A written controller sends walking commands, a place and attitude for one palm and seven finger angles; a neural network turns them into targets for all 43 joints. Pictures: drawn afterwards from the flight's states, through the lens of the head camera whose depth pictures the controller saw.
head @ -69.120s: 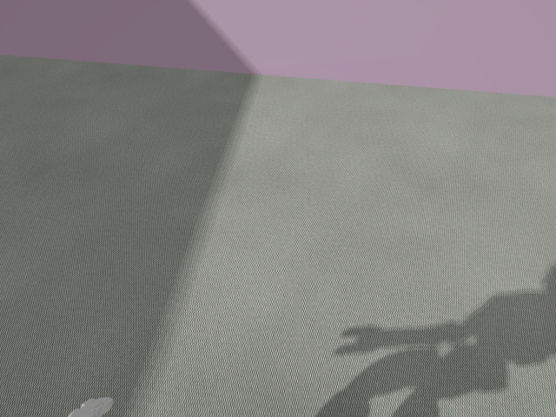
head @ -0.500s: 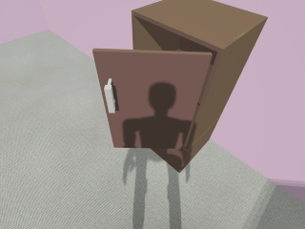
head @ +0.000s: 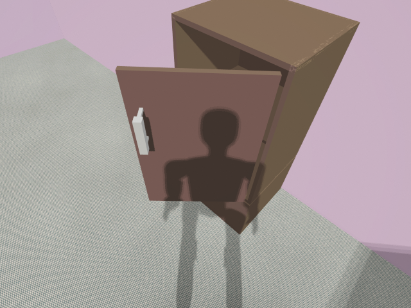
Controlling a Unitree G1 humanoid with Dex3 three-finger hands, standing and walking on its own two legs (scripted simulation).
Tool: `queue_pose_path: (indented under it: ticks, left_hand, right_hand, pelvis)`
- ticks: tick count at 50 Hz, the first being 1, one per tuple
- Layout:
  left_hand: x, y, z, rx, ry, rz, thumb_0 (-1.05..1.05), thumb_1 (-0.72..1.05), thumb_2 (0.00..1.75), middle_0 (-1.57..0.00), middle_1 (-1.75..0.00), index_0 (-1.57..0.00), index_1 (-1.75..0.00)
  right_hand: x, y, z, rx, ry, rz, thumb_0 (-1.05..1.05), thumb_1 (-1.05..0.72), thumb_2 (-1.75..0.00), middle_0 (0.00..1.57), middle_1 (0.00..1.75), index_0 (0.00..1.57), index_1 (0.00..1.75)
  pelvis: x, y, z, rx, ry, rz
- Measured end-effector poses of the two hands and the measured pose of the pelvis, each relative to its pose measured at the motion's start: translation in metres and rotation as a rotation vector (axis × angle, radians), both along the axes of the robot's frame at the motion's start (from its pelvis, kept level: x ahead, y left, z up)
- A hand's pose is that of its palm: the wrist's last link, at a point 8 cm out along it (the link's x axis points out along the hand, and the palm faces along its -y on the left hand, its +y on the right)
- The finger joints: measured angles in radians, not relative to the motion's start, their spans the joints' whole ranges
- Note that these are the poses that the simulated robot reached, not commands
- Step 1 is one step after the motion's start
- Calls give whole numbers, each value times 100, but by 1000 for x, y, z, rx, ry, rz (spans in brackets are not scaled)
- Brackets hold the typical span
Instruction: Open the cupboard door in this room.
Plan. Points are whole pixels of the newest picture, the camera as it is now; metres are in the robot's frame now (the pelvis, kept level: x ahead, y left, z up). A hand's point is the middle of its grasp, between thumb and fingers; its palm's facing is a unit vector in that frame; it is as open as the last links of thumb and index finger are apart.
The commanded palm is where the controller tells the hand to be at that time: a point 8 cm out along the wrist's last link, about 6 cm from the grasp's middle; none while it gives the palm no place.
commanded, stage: raise the hand with hooked fingers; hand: left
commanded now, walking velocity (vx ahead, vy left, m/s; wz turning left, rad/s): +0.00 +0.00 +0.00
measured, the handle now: (142, 131) +0.55 +0.21 -0.01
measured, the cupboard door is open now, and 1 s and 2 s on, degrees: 43 43 43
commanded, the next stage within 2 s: none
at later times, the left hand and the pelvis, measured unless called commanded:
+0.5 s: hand (114, 286) +0.17 +0.18 -0.05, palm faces +0.18 -0.98 -0.09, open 9.6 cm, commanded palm +0.15 +0.24 -0.04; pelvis +0.01 -0.05 -0.10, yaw +3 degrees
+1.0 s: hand (101, 248) +0.23 +0.22 -0.03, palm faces +0.06 -1.00 -0.04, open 12.6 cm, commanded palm +0.21 +0.28 -0.01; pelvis +0.01 -0.01 -0.07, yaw +1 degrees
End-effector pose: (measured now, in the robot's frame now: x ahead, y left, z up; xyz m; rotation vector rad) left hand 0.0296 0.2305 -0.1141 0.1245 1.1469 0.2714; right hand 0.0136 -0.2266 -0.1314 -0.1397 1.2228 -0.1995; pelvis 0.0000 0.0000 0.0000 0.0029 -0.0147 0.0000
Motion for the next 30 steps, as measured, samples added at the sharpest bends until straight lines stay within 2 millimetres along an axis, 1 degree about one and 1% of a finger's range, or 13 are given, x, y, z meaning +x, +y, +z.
queue_pose_path:
  ticks: [2, 5, 7, 9, 11, 14, 17, 19, 20, 22, 24, 27, 30]
  left_hand:
    - [41, 10, 35, 68, -266, 20, 5, 95, 89, -20, -31, -20, -31]
    - [102, 8, 83, 91, -644, -13, 5, 91, 88, -20, -33, -20, -33]
    - [134, -2, 101, 56, -870, -59, 4, 87, 86, -20, -35, -20, -35]
    - [154, -14, 106, -14, -1057, -119, 3, 82, 85, -20, -38, -20, -37]
    - [160, -26, 98, -76, -1167, -201, 2, 77, 83, -20, -40, -20, -40]
    - [149, -32, 73, -127, -1145, -253, 1, 69, 80, -21, -44, -21, -44]
    - [125, -25, 50, -119, -1032, -182, 1, 62, 77, -22, -49, -22, -48]
    - [109, -15, 47, -70, -990, -122, 1, 56, 75, -22, -52, -23, -51]
    - [104, -11, 49, -40, -990, -103, 2, 54, 75, -23, -53, -23, -53]
    - [99, -3, 58, 19, -1028, -102, 2, 49, 73, -23, -56, -23, -56]
    - [104, 0, 69, 49, -1089, -136, 2, 44, 71, -23, -59, -23, -59]
    - [123, 2, 77, 22, -1138, -211, 2, 37, 68, -23, -63, -23, -63]
    - [145, 3, 75, -50, -1099, -259, 1, 30, 65, -24, -68, -24, -68]
  right_hand:
    - [24, -9, 6, -24, -159, 13, 2, -93, -89, 20, 30, 20, 30]
    - [68, -24, 12, -57, -353, 73, 2, -92, -89, 20, 30, 20, 30]
    - [98, -34, 16, -79, -461, 109, 1, -92, -89, 20, 30, 20, 30]
    - [128, -43, 20, -98, -555, 138, 1, -92, -89, 20, 30, 20, 30]
    - [155, -50, 24, -110, -633, 164, 1, -91, -89, 20, 30, 20, 30]
    - [190, -56, 28, -124, -714, 190, 1, -91, -89, 20, 30, 20, 30]
    - [217, -55, 28, -123, -750, 211, 1, -91, -89, 20, 30, 20, 30]
    - [229, -50, 23, -114, -750, 227, 1, -91, -89, 20, 30, 20, 30]
    - [233, -48, 19, -109, -743, 239, 1, -91, -89, 20, 30, 20, 30]
    - [236, -41, 8, -96, -718, 267, 1, -91, -89, 20, 30, 20, 30]
    - [235, -36, -6, -76, -682, 288, 1, -91, -89, 20, 30, 20, 30]
    - [224, -29, -28, -39, -616, 282, 1, -91, -89, 20, 30, 20, 30]
    - [204, -28, -42, -11, -546, 233, 1, -91, -89, 20, 30, 21, 30]
  pelvis:
    - [2, -2, -4, 7, 7, 20]
    - [-1, -4, -15, -3, 39, 45]
    - [-4, -7, -26, -5, 89, 39]
    - [-5, -13, -41, -3, 143, 24]
    - [-6, -19, -57, -4, 180, 16]
    - [-4, -28, -76, -3, 213, 10]
    - [1, -36, -86, -8, 228, 18]
    - [5, -41, -90, -20, 239, 29]
    - [6, -43, -91, -27, 245, 34]
    - [8, -46, -94, -40, 259, 44]
    - [8, -49, -97, -51, 272, 53]
    - [7, -50, -100, -59, 285, 56]
    - [8, -49, -98, -53, 292, 50]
